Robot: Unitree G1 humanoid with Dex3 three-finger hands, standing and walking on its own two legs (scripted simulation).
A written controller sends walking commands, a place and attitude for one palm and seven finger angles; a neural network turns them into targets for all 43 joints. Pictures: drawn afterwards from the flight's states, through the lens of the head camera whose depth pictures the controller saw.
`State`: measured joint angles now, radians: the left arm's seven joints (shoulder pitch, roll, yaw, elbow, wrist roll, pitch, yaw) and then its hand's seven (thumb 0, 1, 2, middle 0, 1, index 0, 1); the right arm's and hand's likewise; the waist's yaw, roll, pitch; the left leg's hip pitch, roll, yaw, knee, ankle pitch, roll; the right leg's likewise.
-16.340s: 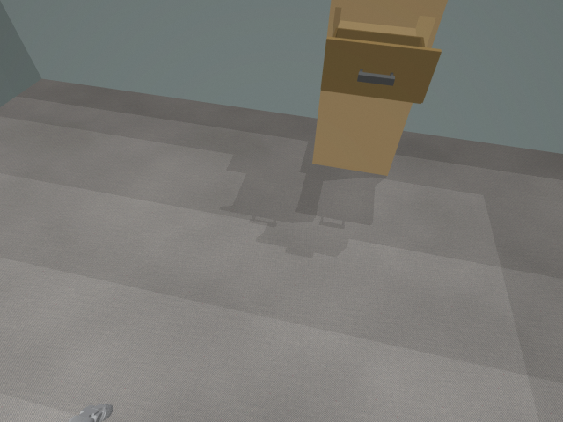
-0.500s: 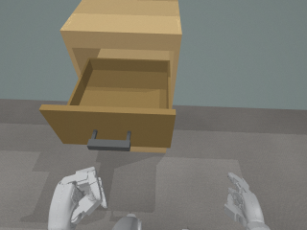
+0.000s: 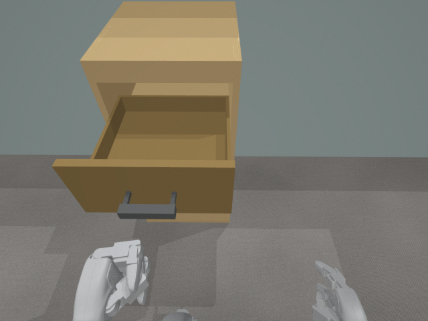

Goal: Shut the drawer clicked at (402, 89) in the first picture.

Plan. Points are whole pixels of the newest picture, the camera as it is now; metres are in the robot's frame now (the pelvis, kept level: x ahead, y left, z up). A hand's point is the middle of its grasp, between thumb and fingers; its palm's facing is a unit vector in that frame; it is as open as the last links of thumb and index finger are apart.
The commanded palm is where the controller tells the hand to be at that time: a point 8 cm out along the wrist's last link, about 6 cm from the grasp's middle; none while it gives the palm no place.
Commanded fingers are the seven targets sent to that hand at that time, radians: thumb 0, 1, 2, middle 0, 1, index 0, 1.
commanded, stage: raise the hand and make a fist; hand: left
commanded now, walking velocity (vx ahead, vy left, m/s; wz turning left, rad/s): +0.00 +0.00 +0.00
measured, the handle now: (149, 203) +0.36 +0.16 -0.01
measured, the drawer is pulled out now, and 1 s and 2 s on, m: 0.30 0.30 0.30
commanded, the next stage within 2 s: bring the fist close to the handle in 0.20 s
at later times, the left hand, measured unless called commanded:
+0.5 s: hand (147, 273) +0.19 +0.11 +0.07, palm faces +0.01 -1.00 -0.03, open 3.3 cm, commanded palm +0.17 +0.17 +0.07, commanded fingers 0.00 0.90 0.90 -1.40 -1.60 -1.40 -1.60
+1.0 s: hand (153, 257) +0.23 +0.12 +0.02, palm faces -0.02 -1.00 -0.02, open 3.3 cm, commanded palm +0.22 +0.17 +0.02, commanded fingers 0.00 0.90 0.90 -1.40 -1.60 -1.40 -1.60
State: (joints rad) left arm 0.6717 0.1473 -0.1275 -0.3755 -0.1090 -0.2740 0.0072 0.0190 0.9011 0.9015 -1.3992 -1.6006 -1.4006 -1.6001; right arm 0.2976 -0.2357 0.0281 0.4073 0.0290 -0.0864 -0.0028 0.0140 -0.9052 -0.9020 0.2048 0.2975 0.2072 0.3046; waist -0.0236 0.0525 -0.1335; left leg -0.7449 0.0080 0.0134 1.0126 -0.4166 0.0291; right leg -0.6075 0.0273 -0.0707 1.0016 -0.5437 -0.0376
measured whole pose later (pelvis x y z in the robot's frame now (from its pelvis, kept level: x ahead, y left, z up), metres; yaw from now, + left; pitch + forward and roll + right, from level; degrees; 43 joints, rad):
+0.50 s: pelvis +0.01 -0.02 +0.00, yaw +1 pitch +10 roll -1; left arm 0.62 0.15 -0.05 -0.25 -0.16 -0.36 -0.08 0.02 0.90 0.90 -1.40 -1.60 -1.40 -1.60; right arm 0.24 -0.23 0.02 0.44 0.03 -0.11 -0.01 0.01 -0.91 -0.90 0.20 0.30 0.21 0.30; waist -0.01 0.04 -0.14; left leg -0.77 0.01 0.00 1.01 -0.42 0.00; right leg -0.63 0.04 -0.09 1.01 -0.56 -0.06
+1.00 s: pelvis +0.00 -0.01 -0.03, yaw +0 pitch +15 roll -2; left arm 0.38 0.15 -0.02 -0.04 -0.15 -0.42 -0.05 0.02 0.90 0.90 -1.40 -1.60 -1.40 -1.60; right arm 0.23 -0.23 0.02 0.49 0.01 -0.09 -0.01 0.01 -0.91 -0.90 0.20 0.30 0.21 0.30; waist -0.03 0.04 -0.16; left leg -0.96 0.02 0.00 1.16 -0.46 0.02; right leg -0.82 0.04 -0.09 1.15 -0.60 -0.05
